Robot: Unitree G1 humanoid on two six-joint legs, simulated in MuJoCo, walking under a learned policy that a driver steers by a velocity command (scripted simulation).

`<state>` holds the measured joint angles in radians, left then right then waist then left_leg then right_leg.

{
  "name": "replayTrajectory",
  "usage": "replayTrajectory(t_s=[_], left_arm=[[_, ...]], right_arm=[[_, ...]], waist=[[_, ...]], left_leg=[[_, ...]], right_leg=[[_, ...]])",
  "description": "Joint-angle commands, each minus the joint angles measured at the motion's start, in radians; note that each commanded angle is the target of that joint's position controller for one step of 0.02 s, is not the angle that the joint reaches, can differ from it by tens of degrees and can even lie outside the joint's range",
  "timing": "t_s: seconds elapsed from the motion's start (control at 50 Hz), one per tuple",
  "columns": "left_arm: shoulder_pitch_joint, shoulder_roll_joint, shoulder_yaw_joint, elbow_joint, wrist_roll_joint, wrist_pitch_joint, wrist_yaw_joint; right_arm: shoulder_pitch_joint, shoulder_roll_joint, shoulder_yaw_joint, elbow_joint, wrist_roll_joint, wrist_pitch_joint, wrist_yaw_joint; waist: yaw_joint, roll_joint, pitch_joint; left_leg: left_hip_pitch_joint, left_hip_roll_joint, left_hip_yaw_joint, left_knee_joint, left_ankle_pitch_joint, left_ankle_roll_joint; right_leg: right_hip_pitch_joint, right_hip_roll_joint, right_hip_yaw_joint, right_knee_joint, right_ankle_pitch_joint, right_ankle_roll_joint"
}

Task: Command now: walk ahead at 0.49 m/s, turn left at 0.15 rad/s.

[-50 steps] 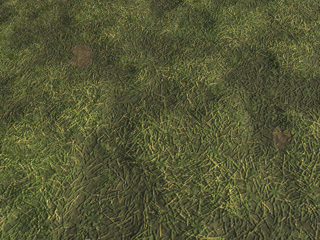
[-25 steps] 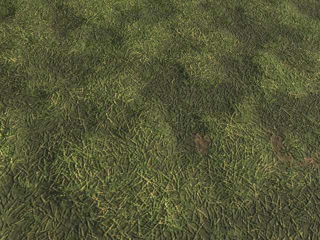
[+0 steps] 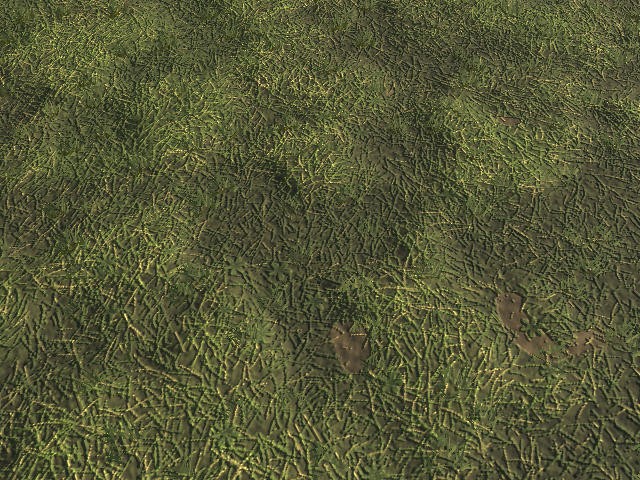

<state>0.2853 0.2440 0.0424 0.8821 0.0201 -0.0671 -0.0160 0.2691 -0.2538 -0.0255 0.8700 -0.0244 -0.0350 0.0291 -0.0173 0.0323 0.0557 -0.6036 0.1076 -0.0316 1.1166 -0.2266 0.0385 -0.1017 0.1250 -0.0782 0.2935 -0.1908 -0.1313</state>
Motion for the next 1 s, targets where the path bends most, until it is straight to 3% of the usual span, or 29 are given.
replayTrajectory(t_s=[0.02, 0.12, 0.2, 0.24, 0.28, 0.3, 0.32, 0.34, 0.36, 0.38, 0.4, 0.42, 0.46, 0.5, 0.6, 0.7, 0.74, 0.78, 0.8, 0.82, 0.84, 0.86, 0.88, 0.9, 0.94, 1.0], left_arm=[[0.053, 0.108, 0.021, -0.019, -0.002, -0.029, 0.005], [0.091, 0.087, 0.001, 0.01, -0.005, -0.038, 0.019], [0.152, 0.101, -0.007, 0.052, -0.001, -0.032, 0.043], [0.148, 0.134, -0.004, 0.06, 0.004, -0.024, 0.057], [0.117, 0.169, 0.005, 0.053, 0.014, -0.009, 0.068], [0.093, 0.184, 0.009, 0.041, 0.013, -0.003, 0.065], [0.053, 0.173, 0.005, 0.007, 0.005, -0.009, 0.057], [0.111, 0.068, -0.009, -0.052, -0.008, -0.022, 0.034], [0.034, 0.138, -0.003, -0.073, 0.011, -0.034, 0.028], [-0.026, 0.128, -0.008, -0.101, 0.0, -0.048, 0.021], [-0.018, 0.135, -0.006, -0.099, -0.005, -0.054, 0.019], [-0.027, 0.128, -0.005, -0.105, 0.008, -0.038, 0.018], [0.011, 0.102, -0.013, -0.102, 0.033, 0.007, 0.012], [-0.016, 0.088, -0.017, -0.125, 0.034, 0.027, 0.007], [-0.226, 0.083, -0.024, -0.206, 0.024, 0.03, 0.002], [-0.353, 0.1, -0.03, -0.262, 0.011, 0.014, -0.002], [-0.304, 0.126, -0.024, -0.259, 0.008, 0.004, 0.001], [-0.113, 0.172, -0.003, -0.202, 0.006, -0.009, 0.015], [0.025, 0.211, 0.012, -0.174, 0.018, -0.023, 0.028], [0.156, 0.293, 0.033, -0.179, 0.045, -0.024, 0.045], [0.104, 0.33, 0.046, -0.177, 0.035, -0.005, 0.042], [0.033, 0.233, 0.033, -0.19, 0.025, 0.004, 0.035], [-0.011, 0.15, 0.015, -0.193, 0.016, 0.003, 0.028], [-0.033, 0.116, 0.006, -0.184, 0.019, -0.001, 0.023], [-0.008, 0.111, 0.003, -0.148, 0.016, -0.018, 0.02], [0.042, 0.125, 0.011, -0.108, 0.0, -0.044, 0.007]], right_arm=[[0.002, -0.068, -0.023, -0.033, 0.005, 0.01, 0.008], [-0.146, -0.033, -0.008, -0.078, 0.001, -0.001, 0.017], [-0.236, -0.02, 0.007, -0.118, -0.003, -0.004, 0.024], [-0.185, -0.039, 0.001, -0.111, -0.005, -0.002, 0.017], [-0.016, -0.082, -0.018, -0.064, -0.009, -0.003, 0.009], [0.116, -0.117, -0.036, -0.025, -0.016, -0.011, 0.003], [0.249, -0.185, -0.064, 0.0, -0.028, -0.01, -0.01], [0.192, -0.285, -0.094, -0.023, -0.014, 0.006, -0.021], [0.177, -0.259, -0.096, -0.02, 0.026, 0.01, -0.016], [0.112, -0.215, -0.086, -0.028, 0.026, 0.01, -0.023], [0.07, -0.148, -0.07, -0.025, 0.02, 0.01, -0.024], [0.04, -0.12, -0.061, -0.025, 0.018, 0.002, -0.027], [0.022, -0.12, -0.055, -0.031, 0.02, -0.017, -0.028], [0.044, -0.157, -0.065, -0.025, 0.022, -0.031, -0.024], [0.139, -0.17, -0.074, -0.015, 0.026, -0.025, -0.023], [0.202, -0.187, -0.081, -0.02, 0.009, -0.016, -0.033], [0.16, -0.203, -0.085, -0.04, 0.004, -0.018, -0.042], [0.096, -0.221, -0.088, -0.061, 0.005, -0.025, -0.036], [0.087, -0.197, -0.081, -0.067, 0.016, -0.034, -0.025], [0.128, -0.101, -0.056, -0.105, 0.043, -0.042, -0.022], [0.207, -0.102, -0.051, -0.131, 0.033, -0.038, -0.022], [0.204, -0.15, -0.056, -0.085, 0.003, -0.02, -0.029], [0.136, -0.144, -0.053, -0.082, -0.007, -0.017, -0.019], [0.103, -0.12, -0.049, -0.088, -0.006, -0.015, -0.012], [0.089, -0.1, -0.042, -0.092, -0.019, 0.0, 0.003], [0.053, -0.087, -0.036, -0.11, -0.019, 0.008, 0.012]], waist=[[0.016, -0.075, 0.03], [0.049, -0.085, 0.044], [0.068, -0.083, 0.043], [0.033, -0.116, -0.01], [-0.048, -0.144, -0.096], [-0.111, -0.135, -0.159], [-0.186, -0.05, -0.237], [-0.074, 0.238, -0.31], [-0.107, 0.022, -0.311], [-0.078, -0.017, -0.172], [-0.023, -0.087, -0.061], [0.014, -0.101, -0.016], [0.052, -0.067, -0.018], [0.055, -0.037, -0.023], [-0.027, 0.025, -0.017], [-0.08, 0.043, -0.027], [-0.04, 0.054, -0.034], [0.055, 0.038, -0.108], [0.123, -0.026, -0.195], [0.147, -0.177, -0.35], [0.065, -0.37, -0.393], [0.039, -0.186, -0.241], [0.046, -0.07, -0.129], [0.031, -0.06, -0.07], [0.016, -0.13, -0.042], [0.006, -0.135, -0.055]], left_leg=[[-0.069, -0.013, -0.018, -0.059, 0.117, 0.0], [-0.072, -0.054, 0.058, -0.31, 0.272, 0.001], [-0.034, -0.1, 0.151, -0.474, 0.227, 0.04], [0.057, -0.163, 0.193, -0.496, 0.122, 0.078], [0.231, -0.207, 0.184, -0.525, 0.03, 0.131], [0.4, -0.212, 0.143, -0.602, 0.036, 0.167], [0.624, -0.07, -0.045, -0.662, -0.001, 0.242], [0.947, 0.228, -0.605, -0.693, 0.169, 0.423], [0.934, 0.226, -0.661, -0.774, 0.136, 0.459], [0.799, 0.208, -0.54, -0.821, 0.101, 0.414], [0.632, 0.166, -0.45, -0.863, 0.166, 0.355], [0.529, 0.109, -0.377, -0.875, 0.24, 0.313], [0.421, 0.039, -0.281, -0.897, 0.332, 0.284], [0.382, -0.001, -0.237, -0.906, 0.405, 0.274], [0.443, -0.05, -0.231, -0.885, 0.413, 0.202], [0.579, -0.014, -0.306, -0.805, 0.478, 0.183], [0.57, 0.004, -0.341, -0.762, 0.49, 0.153], [0.507, -0.034, -0.333, -0.593, 0.605, 0.11], [0.421, -0.101, -0.278, -0.387, 0.524, 0.085], [0.235, -0.186, -0.169, -0.087, 0.135, 0.055], [0.023, -0.267, -0.092, 0.079, -0.336, 0.045], [-0.044, -0.174, -0.104, 0.164, -0.26, 0.048], [-0.032, -0.144, -0.092, 0.142, -0.174, 0.042], [-0.008, -0.118, -0.085, 0.084, -0.132, 0.037], [0.037, -0.1, -0.075, 0.028, -0.111, 0.023], [0.01, -0.108, -0.073, -0.026, -0.067, 0.011]], right_leg=[[-0.013, -0.274, 0.104, -0.178, 0.362, -0.016], [0.063, -0.271, -0.002, -0.169, 0.532, 0.03], [0.207, -0.306, -0.05, -0.104, 0.792, 0.047], [0.268, -0.326, -0.072, 0.027, 1.092, 0.062], [0.255, -0.35, -0.082, 0.277, 1.206, 0.064], [0.173, -0.346, -0.09, 0.48, 1.071, 0.062], [-0.027, -0.29, -0.118, 0.806, 0.701, 0.064], [-0.51, -0.047, -0.058, 1.211, -0.32, 0.128], [-0.65, -0.085, 0.142, 1.255, -0.276, 0.108], [-0.681, -0.148, 0.164, 1.178, -0.188, 0.104], [-0.628, -0.182, 0.142, 1.063, -0.148, 0.104], [-0.575, -0.205, 0.142, 0.986, -0.147, 0.118], [-0.481, -0.214, 0.121, 0.895, -0.137, 0.147], [-0.472, -0.213, 0.09, 0.801, -0.089, 0.17], [-0.525, -0.198, 0.066, 0.521, 0.119, 0.195], [-0.525, -0.151, 0.081, 0.352, 0.14, 0.17], [-0.411, -0.136, 0.104, 0.269, 0.097, 0.146], [-0.137, -0.094, 0.091, 0.194, 0.042, 0.111], [0.076, -0.17, 0.151, 0.151, 0.028, 0.077], [0.327, -0.451, 0.462, 0.108, -0.189, 0.017], [0.369, -0.582, 0.88, -0.021, -0.233, -0.085], [0.24, -0.553, 0.809, -0.016, -0.34, -0.097], [0.113, -0.492, 0.649, -0.031, -0.302, -0.083], [0.024, -0.436, 0.516, -0.059, -0.187, -0.056], [-0.049, -0.367, 0.364, -0.085, 0.012, -0.036], [-0.032, -0.364, 0.276, -0.104, 0.205, -0.06]])
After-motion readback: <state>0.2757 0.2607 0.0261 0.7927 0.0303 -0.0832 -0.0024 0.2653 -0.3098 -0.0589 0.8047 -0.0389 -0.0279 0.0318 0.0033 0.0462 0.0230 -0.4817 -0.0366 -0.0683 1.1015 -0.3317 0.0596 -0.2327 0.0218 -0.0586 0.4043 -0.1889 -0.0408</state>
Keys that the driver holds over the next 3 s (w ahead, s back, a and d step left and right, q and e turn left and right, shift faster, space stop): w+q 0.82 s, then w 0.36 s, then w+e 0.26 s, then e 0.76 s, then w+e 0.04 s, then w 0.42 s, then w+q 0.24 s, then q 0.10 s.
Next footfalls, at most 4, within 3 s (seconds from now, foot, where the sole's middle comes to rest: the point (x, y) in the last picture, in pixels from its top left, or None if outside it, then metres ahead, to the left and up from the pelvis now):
0.32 left None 0.32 0.10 -0.78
0.80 right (325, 398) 0.66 0.03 -0.78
1.28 left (189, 372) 0.73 0.34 -0.78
1.76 right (230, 276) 1.00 0.26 -0.78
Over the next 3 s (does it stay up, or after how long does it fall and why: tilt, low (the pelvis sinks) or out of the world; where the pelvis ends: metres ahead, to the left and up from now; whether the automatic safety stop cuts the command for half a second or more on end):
stays up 1.10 0.26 0.00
